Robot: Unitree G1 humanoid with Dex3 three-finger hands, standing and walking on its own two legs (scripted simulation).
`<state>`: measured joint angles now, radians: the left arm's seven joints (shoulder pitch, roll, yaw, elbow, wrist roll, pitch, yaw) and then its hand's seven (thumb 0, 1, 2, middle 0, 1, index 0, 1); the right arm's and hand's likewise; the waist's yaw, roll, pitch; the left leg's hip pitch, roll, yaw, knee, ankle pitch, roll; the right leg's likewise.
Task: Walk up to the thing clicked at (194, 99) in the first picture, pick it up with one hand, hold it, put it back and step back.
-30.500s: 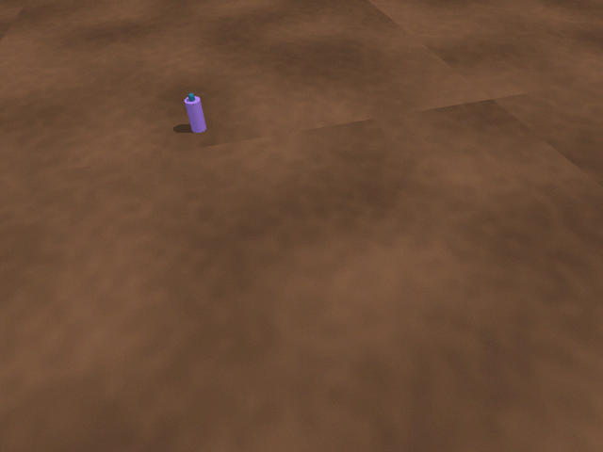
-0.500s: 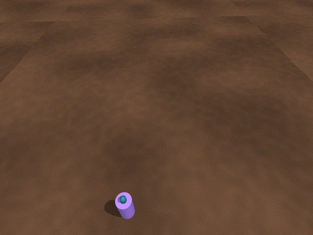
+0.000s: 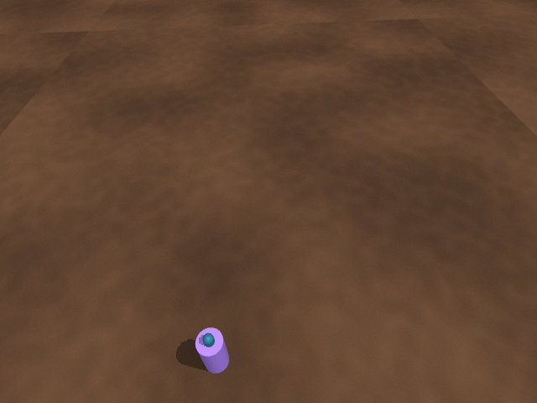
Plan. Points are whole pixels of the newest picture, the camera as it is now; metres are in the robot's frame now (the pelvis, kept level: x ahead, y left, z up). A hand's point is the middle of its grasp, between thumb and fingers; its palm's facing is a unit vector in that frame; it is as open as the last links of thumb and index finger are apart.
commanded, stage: stand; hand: left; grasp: from the side
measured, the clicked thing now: (212, 349) +0.41 +0.21 -0.67
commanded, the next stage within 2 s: step back in 0.90 s
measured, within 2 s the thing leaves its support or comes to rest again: neither
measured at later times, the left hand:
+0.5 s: hand out of the picture +0.09 +0.25 -0.15, palm faces -0.02 -0.94 -0.34, open 7.4 cm
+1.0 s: hand out of the picture +0.08 +0.25 -0.16, palm faces -0.02 -0.94 -0.35, open 7.4 cm
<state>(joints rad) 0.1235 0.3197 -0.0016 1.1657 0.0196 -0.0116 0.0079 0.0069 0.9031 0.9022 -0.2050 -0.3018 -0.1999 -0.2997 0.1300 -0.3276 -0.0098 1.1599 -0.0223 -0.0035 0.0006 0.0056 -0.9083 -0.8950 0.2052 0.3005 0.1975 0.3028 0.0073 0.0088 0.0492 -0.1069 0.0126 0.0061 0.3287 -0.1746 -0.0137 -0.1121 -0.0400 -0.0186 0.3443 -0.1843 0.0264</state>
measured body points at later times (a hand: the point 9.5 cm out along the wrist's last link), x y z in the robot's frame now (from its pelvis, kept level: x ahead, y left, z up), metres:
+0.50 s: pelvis +0.01 +0.00 +0.00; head +0.01 -0.01 +0.45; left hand +0.09 +0.29 -0.13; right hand +0.07 -0.30 -0.14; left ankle +0.01 +0.13 -0.75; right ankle +0.00 -0.13 -0.75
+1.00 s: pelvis +0.00 +0.00 +0.00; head +0.03 +0.00 +0.44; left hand +0.08 +0.30 -0.14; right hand +0.07 -0.30 -0.14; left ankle +0.01 +0.13 -0.75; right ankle +0.00 -0.13 -0.75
